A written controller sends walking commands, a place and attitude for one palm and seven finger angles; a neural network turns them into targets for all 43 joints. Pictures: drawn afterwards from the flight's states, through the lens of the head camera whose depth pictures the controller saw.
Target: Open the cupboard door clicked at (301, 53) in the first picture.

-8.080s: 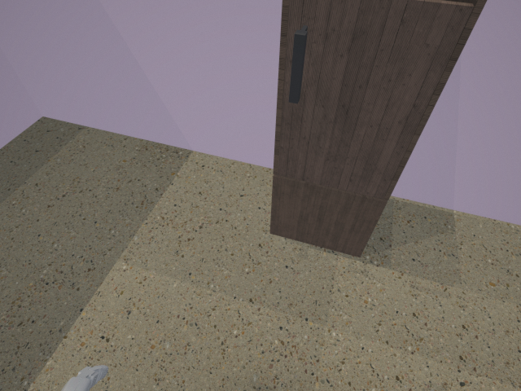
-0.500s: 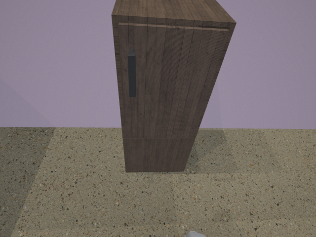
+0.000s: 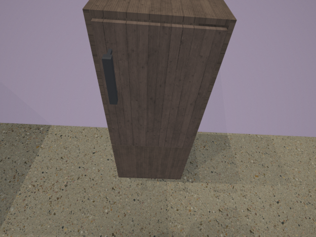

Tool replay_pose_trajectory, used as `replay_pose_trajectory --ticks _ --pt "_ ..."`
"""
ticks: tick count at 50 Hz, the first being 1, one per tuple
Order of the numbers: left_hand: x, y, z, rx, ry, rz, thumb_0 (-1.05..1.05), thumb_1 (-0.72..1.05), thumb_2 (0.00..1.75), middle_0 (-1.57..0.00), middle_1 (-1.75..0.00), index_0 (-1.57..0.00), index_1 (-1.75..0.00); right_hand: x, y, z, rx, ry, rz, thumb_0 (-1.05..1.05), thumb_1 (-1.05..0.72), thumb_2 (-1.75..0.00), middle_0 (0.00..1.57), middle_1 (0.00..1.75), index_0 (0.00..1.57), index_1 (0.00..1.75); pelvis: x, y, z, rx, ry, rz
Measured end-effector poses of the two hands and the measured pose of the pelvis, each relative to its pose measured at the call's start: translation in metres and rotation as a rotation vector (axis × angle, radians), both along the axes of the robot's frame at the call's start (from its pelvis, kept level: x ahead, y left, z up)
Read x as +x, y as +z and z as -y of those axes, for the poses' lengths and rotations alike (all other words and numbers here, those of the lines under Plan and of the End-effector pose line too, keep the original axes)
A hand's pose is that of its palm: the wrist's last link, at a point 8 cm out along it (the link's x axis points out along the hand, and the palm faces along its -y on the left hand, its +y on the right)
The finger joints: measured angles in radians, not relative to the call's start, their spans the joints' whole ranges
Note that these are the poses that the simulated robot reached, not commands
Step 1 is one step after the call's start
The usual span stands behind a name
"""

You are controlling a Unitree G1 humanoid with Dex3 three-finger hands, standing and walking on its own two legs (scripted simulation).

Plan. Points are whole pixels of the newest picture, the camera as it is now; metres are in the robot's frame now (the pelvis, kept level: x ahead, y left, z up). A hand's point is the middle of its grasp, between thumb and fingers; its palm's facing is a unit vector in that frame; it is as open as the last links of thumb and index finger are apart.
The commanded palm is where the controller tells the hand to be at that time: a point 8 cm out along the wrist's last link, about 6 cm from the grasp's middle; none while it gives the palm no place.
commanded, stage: come to a stop and stand still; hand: left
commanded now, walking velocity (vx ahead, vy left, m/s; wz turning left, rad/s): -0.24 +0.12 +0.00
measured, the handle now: (112, 77) +0.55 +0.19 +0.09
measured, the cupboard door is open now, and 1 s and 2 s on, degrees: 0 0 0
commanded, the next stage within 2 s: look again from close up in 1.54 s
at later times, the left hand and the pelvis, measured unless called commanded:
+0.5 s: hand out of the picture +0.03 +0.16 -0.17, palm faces +0.09 -0.97 -0.22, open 7.4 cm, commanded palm none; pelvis +0.01 -0.02 +0.00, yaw +1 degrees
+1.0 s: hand out of the picture +0.04 +0.16 -0.16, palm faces +0.01 -0.98 -0.21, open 7.3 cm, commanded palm none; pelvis -0.01 -0.02 +0.01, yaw -1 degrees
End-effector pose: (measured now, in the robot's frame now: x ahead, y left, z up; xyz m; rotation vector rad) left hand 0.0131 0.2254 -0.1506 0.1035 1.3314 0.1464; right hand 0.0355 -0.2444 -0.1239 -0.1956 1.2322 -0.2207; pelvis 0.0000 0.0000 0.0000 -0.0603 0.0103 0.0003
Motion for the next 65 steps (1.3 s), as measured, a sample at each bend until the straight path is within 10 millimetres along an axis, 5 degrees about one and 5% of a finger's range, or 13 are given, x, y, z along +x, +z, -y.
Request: replay_pose_trajectory --ticks 5,13,18,24,29,36,50,56,65 --pt "0.002 -0.001 0.016 -0.034 -0.003 -0.084 0.00 0.92 0.90 -0.19 -0.29 -0.20 -0.29 0.035 0.004 -0.007 0.010 0.009 0.040 0.00 -0.92 -0.90 0.19 0.30 0.20 0.30 0.021 0.004 0.007 0.038 -0.017 0.015" --pt "0.018 0.009 0.034 0.031 0.024 -0.066 0.02 0.92 0.90 -0.20 -0.29 -0.20 -0.29 0.056 -0.011 0.019 0.049 0.020 -0.037 0.00 -0.94 -0.90 0.20 0.30 0.21 0.30 0.037 0.003 0.032 0.062 -0.005 0.030" --pt "0.018 0.014 0.037 0.060 0.039 -0.049 0.01 0.91 0.90 -0.20 -0.29 -0.20 -0.29 0.062 -0.016 0.031 0.048 0.018 -0.058 0.00 -0.93 -0.90 0.20 0.30 0.21 0.30 0.030 0.002 0.037 0.060 0.014 0.025" --pt "0.012 0.015 0.024 0.062 0.049 -0.020 0.01 0.91 0.90 -0.20 -0.30 -0.21 -0.29 0.063 -0.009 0.021 0.050 0.052 -0.032 0.01 -0.92 -0.90 0.19 0.30 0.20 0.30 0.012 0.005 0.027 0.060 0.024 0.018" --pt "0.010 0.000 -0.001 0.043 0.057 0.014 0.01 0.90 0.90 -0.20 -0.30 -0.21 -0.29 0.045 -0.006 -0.001 0.033 0.062 0.011 0.01 -0.92 -0.90 0.19 0.30 0.20 0.30 -0.001 -0.003 0.009 0.049 0.026 0.026" --pt "0.009 0.014 -0.016 0.027 0.029 0.022 0.01 0.91 0.90 -0.19 -0.29 -0.20 -0.29 -0.001 0.009 -0.019 0.025 0.037 -0.050 0.00 -0.94 -0.90 0.20 0.30 0.21 0.30 -0.005 0.013 -0.004 0.045 0.015 0.023" --pt "0.020 0.022 0.016 0.055 -0.042 0.002 0.01 0.92 0.90 -0.19 -0.29 -0.20 -0.29 -0.094 -0.013 -0.010 0.105 -0.094 -0.258 0.01 -0.91 -0.90 0.20 0.30 0.21 0.30 -0.006 0.011 0.019 0.065 -0.010 0.015" --pt "0.010 0.022 0.031 0.059 -0.024 -0.021 0.01 0.93 0.90 -0.19 -0.29 -0.20 -0.29 -0.096 -0.015 -0.006 0.133 -0.086 -0.294 0.01 -0.91 -0.90 0.19 0.30 0.20 0.30 0.004 0.011 0.033 0.063 -0.003 0.025" --pt "-0.020 0.019 0.059 0.020 0.014 -0.100 0.01 0.93 0.90 -0.19 -0.29 -0.20 -0.29 -0.063 -0.016 -0.001 0.145 -0.047 -0.246 0.01 -0.91 -0.90 0.19 0.30 0.20 0.30 0.008 0.013 0.046 0.066 -0.001 0.025"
